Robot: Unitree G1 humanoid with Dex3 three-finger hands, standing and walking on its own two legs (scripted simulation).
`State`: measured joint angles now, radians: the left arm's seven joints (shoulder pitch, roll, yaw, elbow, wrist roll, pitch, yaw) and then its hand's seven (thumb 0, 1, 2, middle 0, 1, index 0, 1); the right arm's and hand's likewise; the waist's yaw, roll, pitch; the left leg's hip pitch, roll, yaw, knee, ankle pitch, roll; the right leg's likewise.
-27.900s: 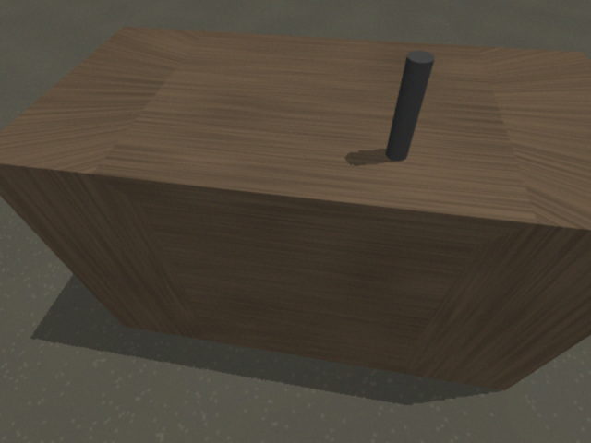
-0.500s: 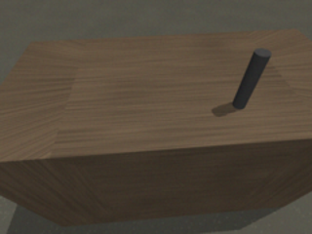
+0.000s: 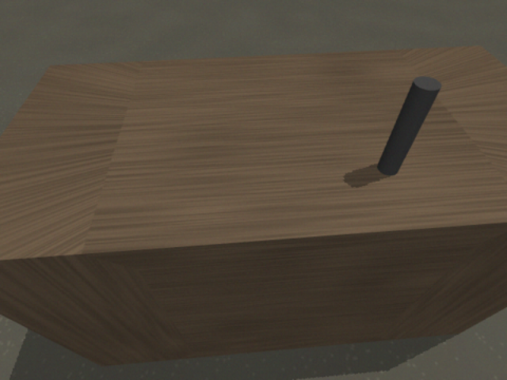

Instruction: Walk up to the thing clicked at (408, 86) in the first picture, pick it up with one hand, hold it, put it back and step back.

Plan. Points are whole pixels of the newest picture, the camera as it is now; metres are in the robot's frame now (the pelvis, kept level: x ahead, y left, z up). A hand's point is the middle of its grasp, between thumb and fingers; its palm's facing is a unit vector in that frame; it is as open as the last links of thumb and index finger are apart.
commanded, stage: stand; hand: right
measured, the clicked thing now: (404, 131) +0.50 -0.25 +0.11
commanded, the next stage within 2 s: none
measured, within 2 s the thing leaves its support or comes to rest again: neither
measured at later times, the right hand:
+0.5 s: hand out of the picture +0.06 -0.25 -0.16, palm faces -0.05 +0.94 -0.34, open 7.4 cm
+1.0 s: hand out of the picture +0.08 -0.25 -0.16, palm faces -0.05 +0.94 -0.34, open 7.4 cm
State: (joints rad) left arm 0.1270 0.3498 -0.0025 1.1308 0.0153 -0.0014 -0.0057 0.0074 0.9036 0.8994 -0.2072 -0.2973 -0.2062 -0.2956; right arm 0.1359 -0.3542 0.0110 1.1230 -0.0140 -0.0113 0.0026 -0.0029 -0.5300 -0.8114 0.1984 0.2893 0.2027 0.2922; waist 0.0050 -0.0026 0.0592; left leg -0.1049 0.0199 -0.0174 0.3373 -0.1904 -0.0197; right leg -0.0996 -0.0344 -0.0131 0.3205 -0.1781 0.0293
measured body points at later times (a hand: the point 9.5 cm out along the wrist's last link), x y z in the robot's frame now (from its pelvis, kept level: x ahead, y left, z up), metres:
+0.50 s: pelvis +0.00 +0.00 +0.00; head +0.01 +0.00 +0.45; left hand +0.06 +0.30 -0.14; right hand +0.07 -0.30 -0.13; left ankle +0.00 +0.13 -0.75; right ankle +0.00 -0.14 -0.75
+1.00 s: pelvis +0.01 +0.00 +0.00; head +0.02 +0.00 +0.45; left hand +0.08 +0.30 -0.13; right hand +0.08 -0.30 -0.13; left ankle +0.00 +0.13 -0.75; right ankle +0.00 -0.14 -0.75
